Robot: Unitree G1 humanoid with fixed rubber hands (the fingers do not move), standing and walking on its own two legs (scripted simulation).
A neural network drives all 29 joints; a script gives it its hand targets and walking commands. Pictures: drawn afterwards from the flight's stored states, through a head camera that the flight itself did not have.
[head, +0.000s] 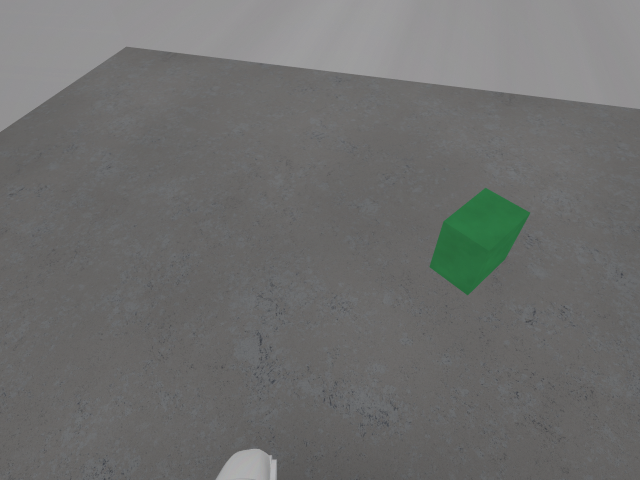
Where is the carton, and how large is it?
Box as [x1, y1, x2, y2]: [430, 188, 529, 294]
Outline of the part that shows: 486,188 483,189 443,221 430,263 431,268 466,294 468,294 505,258 529,214 529,212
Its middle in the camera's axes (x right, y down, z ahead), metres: +0.59 +0.02 +1.45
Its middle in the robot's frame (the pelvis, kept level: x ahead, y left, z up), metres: +1.03 -0.51 -0.65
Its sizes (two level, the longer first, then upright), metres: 0.255 0.180 0.267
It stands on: the floor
